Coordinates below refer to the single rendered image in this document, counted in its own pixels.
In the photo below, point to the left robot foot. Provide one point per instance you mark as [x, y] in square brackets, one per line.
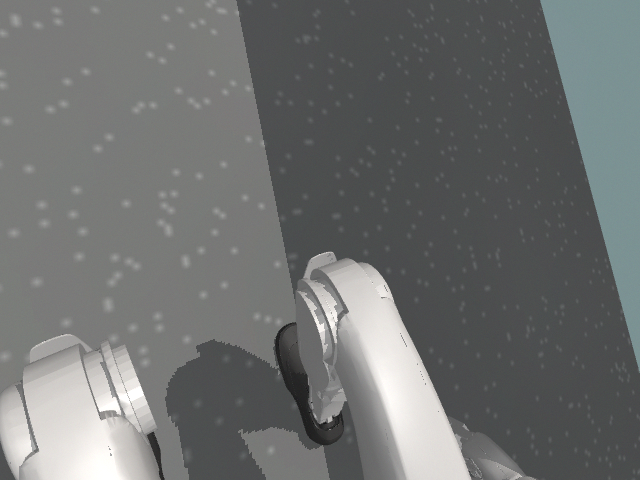
[156, 451]

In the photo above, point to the right robot foot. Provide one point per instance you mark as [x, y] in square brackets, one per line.
[296, 381]

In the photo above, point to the right robot hand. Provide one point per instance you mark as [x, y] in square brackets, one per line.
[483, 457]

